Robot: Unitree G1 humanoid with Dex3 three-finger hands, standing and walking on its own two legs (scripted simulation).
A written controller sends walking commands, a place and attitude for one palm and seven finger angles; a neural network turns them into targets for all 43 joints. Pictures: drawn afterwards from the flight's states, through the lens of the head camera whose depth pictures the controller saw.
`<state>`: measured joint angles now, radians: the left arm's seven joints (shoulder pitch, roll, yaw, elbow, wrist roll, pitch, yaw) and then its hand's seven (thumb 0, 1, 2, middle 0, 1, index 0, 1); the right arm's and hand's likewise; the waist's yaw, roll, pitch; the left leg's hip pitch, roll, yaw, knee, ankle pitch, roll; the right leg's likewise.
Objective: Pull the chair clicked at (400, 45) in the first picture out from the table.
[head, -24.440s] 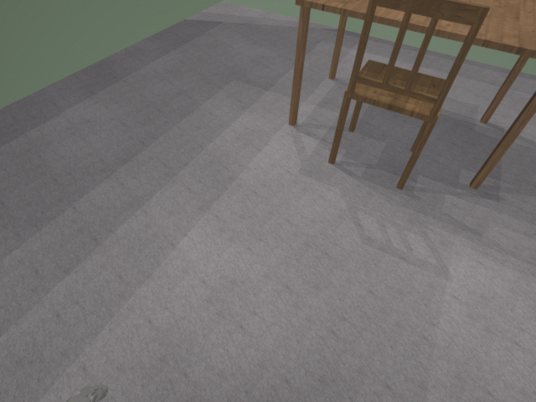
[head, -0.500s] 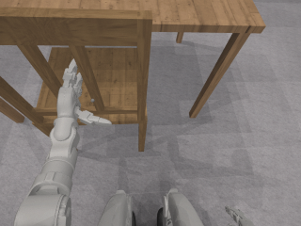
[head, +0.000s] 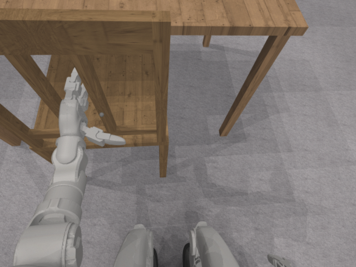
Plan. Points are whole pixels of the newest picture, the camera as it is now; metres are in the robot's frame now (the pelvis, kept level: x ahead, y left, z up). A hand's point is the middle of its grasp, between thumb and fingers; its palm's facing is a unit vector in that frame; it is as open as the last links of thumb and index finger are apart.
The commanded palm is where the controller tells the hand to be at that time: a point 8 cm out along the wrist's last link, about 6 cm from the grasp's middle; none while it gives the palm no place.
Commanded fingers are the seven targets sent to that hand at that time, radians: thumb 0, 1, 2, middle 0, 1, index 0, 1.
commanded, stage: push the fingers through the gap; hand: left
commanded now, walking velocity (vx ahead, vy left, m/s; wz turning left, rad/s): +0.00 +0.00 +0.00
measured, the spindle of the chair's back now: (53, 100) +0.48 +0.27 +0.02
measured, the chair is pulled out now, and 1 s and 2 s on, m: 0.00 0.00 0.04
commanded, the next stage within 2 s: hook a spindle and tug to test in 0.02 s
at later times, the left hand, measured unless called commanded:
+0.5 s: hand (104, 111) +0.45 +0.16 +0.02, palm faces +0.05 -1.00 -0.02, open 15.2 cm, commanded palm +0.43 +0.19 +0.02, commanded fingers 0.00 -0.22 0.42 -0.41 -1.18 -0.41 -1.18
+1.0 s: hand (107, 111) +0.45 +0.15 +0.02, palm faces +0.06 -1.00 -0.03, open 5.7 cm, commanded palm +0.41 +0.19 +0.02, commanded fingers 0.00 0.90 0.90 -0.50 -1.45 -0.50 -1.45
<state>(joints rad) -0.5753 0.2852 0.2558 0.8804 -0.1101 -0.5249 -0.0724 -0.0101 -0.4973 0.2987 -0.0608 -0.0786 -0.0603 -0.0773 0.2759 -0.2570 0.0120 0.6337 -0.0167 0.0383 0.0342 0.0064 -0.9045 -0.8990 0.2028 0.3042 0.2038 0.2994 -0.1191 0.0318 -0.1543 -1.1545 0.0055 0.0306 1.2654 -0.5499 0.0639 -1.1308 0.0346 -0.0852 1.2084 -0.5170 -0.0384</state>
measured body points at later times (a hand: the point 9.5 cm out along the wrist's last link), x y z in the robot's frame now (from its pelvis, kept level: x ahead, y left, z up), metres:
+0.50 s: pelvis +0.00 +0.01 +0.00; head +0.14 +0.03 +0.43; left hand +0.44 +0.21 +0.02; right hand +0.08 -0.25 -0.12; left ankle +0.02 +0.08 -0.62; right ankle +0.03 -0.10 -0.62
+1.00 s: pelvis +0.00 +0.00 +0.00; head +0.14 +0.02 +0.43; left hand +0.44 +0.20 +0.02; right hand +0.07 -0.26 -0.12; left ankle +0.02 +0.08 -0.62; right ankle +0.03 -0.10 -0.62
